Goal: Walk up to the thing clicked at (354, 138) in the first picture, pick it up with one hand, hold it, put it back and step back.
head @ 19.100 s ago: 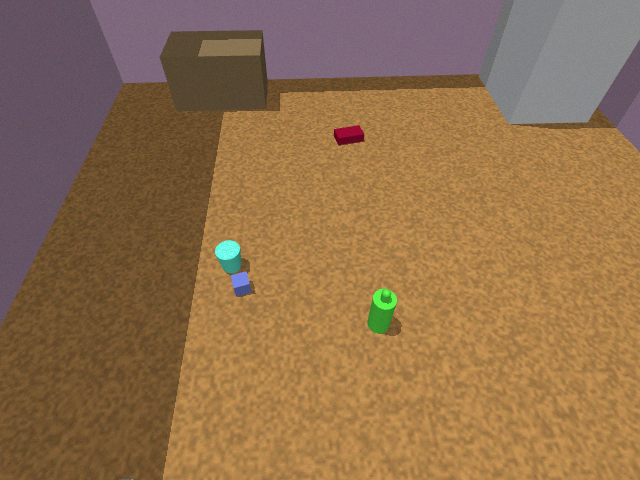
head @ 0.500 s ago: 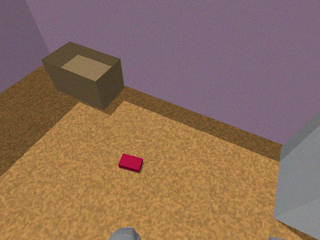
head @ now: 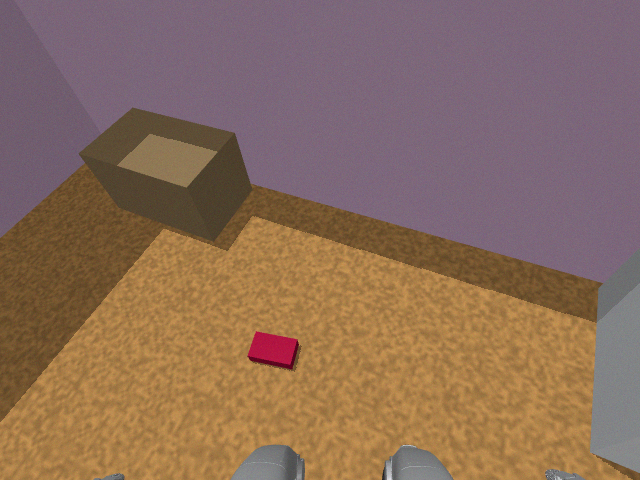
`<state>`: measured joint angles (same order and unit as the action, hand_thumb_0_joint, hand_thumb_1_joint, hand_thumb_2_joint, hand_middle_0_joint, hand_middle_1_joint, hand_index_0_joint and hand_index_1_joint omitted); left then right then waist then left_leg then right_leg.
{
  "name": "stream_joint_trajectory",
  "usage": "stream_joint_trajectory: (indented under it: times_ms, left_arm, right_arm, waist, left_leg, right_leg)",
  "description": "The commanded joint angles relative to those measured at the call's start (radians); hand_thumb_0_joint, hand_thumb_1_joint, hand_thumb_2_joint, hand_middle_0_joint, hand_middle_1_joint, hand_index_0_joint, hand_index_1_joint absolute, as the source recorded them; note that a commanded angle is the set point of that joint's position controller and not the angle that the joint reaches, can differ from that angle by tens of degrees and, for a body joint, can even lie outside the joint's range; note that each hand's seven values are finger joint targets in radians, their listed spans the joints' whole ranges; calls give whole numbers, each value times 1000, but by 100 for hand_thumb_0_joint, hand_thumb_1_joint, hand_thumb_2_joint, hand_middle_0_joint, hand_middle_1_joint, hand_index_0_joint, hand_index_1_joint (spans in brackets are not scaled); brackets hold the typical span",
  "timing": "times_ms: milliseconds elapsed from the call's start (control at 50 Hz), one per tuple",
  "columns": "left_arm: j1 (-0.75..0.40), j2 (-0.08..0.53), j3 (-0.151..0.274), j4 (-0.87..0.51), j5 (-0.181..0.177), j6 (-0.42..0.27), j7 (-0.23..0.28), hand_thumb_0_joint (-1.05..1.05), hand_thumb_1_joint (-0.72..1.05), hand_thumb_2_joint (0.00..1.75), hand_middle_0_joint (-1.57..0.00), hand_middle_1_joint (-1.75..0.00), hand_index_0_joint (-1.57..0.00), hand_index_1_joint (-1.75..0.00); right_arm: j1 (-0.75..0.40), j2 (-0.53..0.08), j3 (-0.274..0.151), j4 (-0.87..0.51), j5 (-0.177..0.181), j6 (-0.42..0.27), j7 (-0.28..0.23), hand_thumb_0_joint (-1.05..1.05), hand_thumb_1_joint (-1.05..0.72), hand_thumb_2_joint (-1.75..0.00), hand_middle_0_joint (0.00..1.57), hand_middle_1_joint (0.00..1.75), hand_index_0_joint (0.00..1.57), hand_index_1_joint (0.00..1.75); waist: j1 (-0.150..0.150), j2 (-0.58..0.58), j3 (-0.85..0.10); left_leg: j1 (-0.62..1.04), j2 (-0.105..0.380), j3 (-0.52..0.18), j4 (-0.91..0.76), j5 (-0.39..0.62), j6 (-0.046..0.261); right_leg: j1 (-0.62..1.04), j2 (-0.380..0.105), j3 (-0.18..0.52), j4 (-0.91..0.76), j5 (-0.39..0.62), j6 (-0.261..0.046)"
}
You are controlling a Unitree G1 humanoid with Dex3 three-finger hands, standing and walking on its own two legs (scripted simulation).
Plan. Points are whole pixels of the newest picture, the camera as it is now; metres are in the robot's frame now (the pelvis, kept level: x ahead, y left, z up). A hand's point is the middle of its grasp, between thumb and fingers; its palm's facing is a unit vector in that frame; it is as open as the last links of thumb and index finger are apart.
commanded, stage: walk up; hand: left
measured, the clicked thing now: (273, 350) +0.53 +0.24 -0.73
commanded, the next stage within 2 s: stand in 1.64 s
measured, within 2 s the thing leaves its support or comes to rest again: neither
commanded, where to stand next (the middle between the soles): +0.08 +0.02 m, yaw -2 degrees
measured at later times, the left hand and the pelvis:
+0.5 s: hand out of the picture +0.09 +0.30 -0.15, palm faces -0.02 -0.94 -0.34, open 7.4 cm; pelvis +0.04 +0.04 +0.01, yaw +0 degrees
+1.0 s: hand (134, 459) +0.15 +0.29 -0.13, palm faces -0.03 -0.94 -0.34, open 7.4 cm; pelvis +0.06 +0.04 +0.02, yaw -1 degrees
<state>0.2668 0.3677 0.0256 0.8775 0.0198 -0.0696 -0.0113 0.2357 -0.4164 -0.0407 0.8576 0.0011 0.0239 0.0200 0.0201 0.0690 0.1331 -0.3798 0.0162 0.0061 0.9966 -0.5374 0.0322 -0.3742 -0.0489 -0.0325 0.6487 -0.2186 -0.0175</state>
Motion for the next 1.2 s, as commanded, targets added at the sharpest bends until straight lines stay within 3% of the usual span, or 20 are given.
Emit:
stream_joint_trajectory:
  times_ms: [0,60,120,180,200,220,240,260,280,320,380,420,440,460,520,660,840,960,1080,1180]
  left_arm:
    - [41,325,88,-54,1,-16,33,0,90,90,-20,-30,-20,-30]
    - [41,311,86,-64,7,-13,29,0,90,90,-20,-30,-20,-30]
    - [-5,309,85,-71,8,-1,22,0,90,90,-20,-30,-20,-30]
    - [-60,266,62,-63,-9,24,17,0,90,90,-20,-30,-20,-30]
    - [-55,221,44,-61,-14,31,17,0,90,90,-20,-30,-20,-30]
    - [-40,164,27,-57,-24,39,14,0,90,90,-20,-30,-20,-30]
    - [-23,172,25,-44,-27,48,17,0,90,90,-20,-30,-20,-30]
    - [-29,255,51,0,-21,52,24,0,90,90,-20,-30,-20,-30]
    - [-9,263,52,17,-20,50,19,0,90,90,-20,-30,-20,-30]
    - [12,215,44,65,-25,46,13,0,90,90,-20,-30,-20,-30]
    - [-3,202,40,94,-22,34,20,0,90,90,-20,-30,-20,-30]
    - [-27,239,44,98,-9,22,30,0,90,90,-20,-30,-20,-30]
    - [-71,266,41,91,-12,18,27,0,90,90,-20,-30,-20,-30]
    - [-123,269,38,85,-17,22,21,0,90,90,-20,-30,-20,-30]
    - [-120,225,20,113,-27,31,15,0,90,90,-20,-30,-20,-30]
    - [-174,222,16,159,-25,24,17,0,90,90,-20,-30,-20,-30]
    - [-222,207,11,194,-20,29,18,0,90,90,-20,-30,-20,-30]
    - [-240,204,14,206,-15,36,14,0,90,90,-20,-30,-20,-30]
    - [-248,197,15,209,-15,39,10,0,90,90,-20,-30,-20,-30]
    - [-240,195,16,216,-14,41,13,0,90,90,-20,-30,-20,-30]
  right_arm:
    - [84,-199,-64,-25,-12,-16,-2,0,-90,-90,20,30,20,30]
    - [77,-171,-54,-11,-21,-17,5,0,-90,-90,20,30,20,30]
    - [47,-163,-50,10,-20,-31,7,0,-90,-90,20,30,20,30]
    - [107,-160,-55,70,-25,-50,-6,0,-90,-90,20,30,20,30]
    - [113,-179,-60,76,-30,-56,-14,0,-90,-90,20,30,20,30]
    - [81,-236,-66,64,-41,-63,-19,0,-90,-90,20,30,20,30]
    - [-16,-285,-66,22,-35,-68,-20,0,-90,-90,20,30,20,30]
    - [-72,-315,-69,24,-23,-63,-17,0,-90,-90,20,30,20,30]
    - [-122,-276,-60,18,-24,-61,-18,0,-90,-90,20,30,20,30]
    - [-127,-217,-36,33,-27,-68,-19,0,-90,-90,20,30,20,30]
    - [-104,-225,-34,59,-16,-68,-14,0,-90,-90,20,30,20,30]
    - [-88,-179,-18,57,-2,-67,-17,0,-90,-90,20,30,20,30]
    - [-72,-164,-15,67,2,-69,-20,0,-90,-90,20,30,20,30]
    - [-54,-170,-18,85,2,-70,-26,0,-90,-90,20,30,20,30]
    - [-132,-205,-24,101,-2,-75,-29,0,-90,-90,20,30,20,30]
    - [-151,-176,-13,150,1,-71,-27,0,-90,-90,20,30,20,30]
    - [-210,-160,-9,192,-6,-61,-23,0,-90,-90,20,30,20,30]
    - [-217,-164,-9,213,-10,-62,-21,0,-90,-90,20,30,20,30]
    - [-201,-162,-4,229,-12,-68,-22,0,-90,-90,20,30,20,30]
    - [-195,-159,-7,229,-11,-70,-25,0,-90,-90,20,30,20,30]
  waist:
    - [0,-256,-101]
    - [11,-275,-115]
    - [6,-294,-125]
    - [-36,-186,-141]
    - [-52,-112,-148]
    - [-29,71,-128]
    - [-11,103,-98]
    - [-14,88,-43]
    - [18,57,-19]
    - [19,93,-37]
    - [14,123,-116]
    - [11,52,-176]
    - [-20,-5,-198]
    - [-41,-46,-187]
    - [-10,-14,-162]
    - [-26,-88,-179]
    - [-21,-104,-171]
    - [-18,-71,-143]
    - [-18,-54,-164]
    - [-21,-65,-183]
  left_leg:
    - [-166,50,-61,32,95,-8]
    - [-101,41,-24,-106,107,-25]
    - [11,22,10,-266,111,-27]
    - [212,-15,49,-452,276,-22]
    - [249,16,-15,-536,258,-8]
    - [195,168,-276,-666,88,31]
    - [104,312,-491,-801,-157,104]
    - [-74,343,-491,-801,-226,174]
    - [-100,296,-400,-754,-166,166]
    - [-22,186,-226,-683,68,94]
    - [62,169,-169,-559,334,69]
    - [78,148,-124,-489,477,32]
    - [100,100,-90,-501,412,15]
    - [148,87,-77,-537,330,12]
    - [163,137,-128,-586,372,33]
    - [231,108,-61,-574,489,17]
    - [280,108,-39,-630,462,3]
    - [251,110,-46,-691,375,0]
    - [244,111,-48,-720,366,-6]
    - [286,114,-33,-703,455,-3]
  right_leg:
    - [145,-215,340,-363,-316,-166]
    - [124,-187,257,-336,-199,-173]
    - [58,-185,208,-298,-172,-173]
    - [-78,-154,146,-150,-214,-121]
    - [-121,-124,118,-71,-242,-87]
    - [-167,-30,58,54,-292,-39]
    - [-162,38,29,132,-285,-5]
    - [-39,-3,72,210,-319,-2]
    - [11,-19,67,186,-290,-4]
    - [34,1,53,74,-189,-9]
    - [159,24,11,-165,-51,-7]
    - [249,-44,112,-198,123,-30]
    - [225,-78,166,-181,168,-47]
    - [171,-83,161,-152,154,-50]
    - [167,-42,87,-156,121,-21]
    - [198,-74,123,-220,241,-27]
    - [213,-75,128,-299,206,-13]
    - [228,-63,125,-324,107,-9]
    - [262,-66,130,-325,135,-5]
    - [265,-65,121,-319,206,-1]
